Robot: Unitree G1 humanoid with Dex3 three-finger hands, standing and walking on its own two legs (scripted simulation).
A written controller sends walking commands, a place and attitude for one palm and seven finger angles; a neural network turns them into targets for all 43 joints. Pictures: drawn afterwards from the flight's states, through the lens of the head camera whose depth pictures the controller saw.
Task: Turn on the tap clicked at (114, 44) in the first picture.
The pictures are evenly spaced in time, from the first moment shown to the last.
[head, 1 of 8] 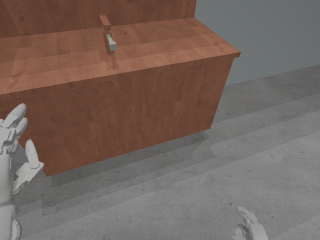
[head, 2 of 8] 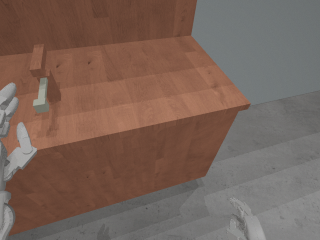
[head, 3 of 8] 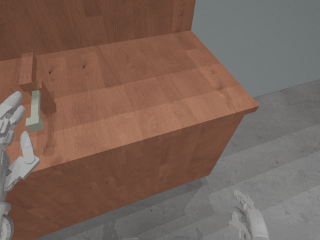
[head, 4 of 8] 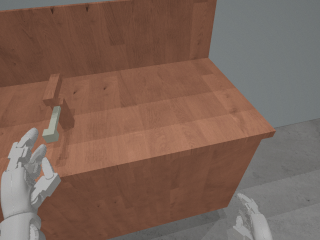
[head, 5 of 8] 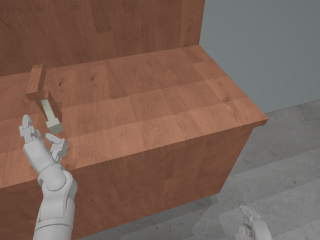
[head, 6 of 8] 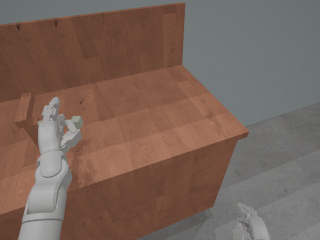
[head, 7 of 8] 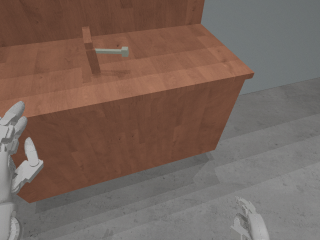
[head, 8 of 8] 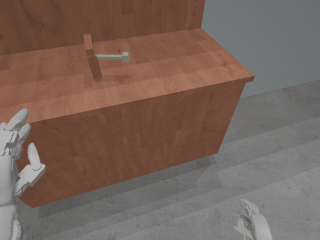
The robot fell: no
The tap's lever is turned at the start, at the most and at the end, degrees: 0 71 71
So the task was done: yes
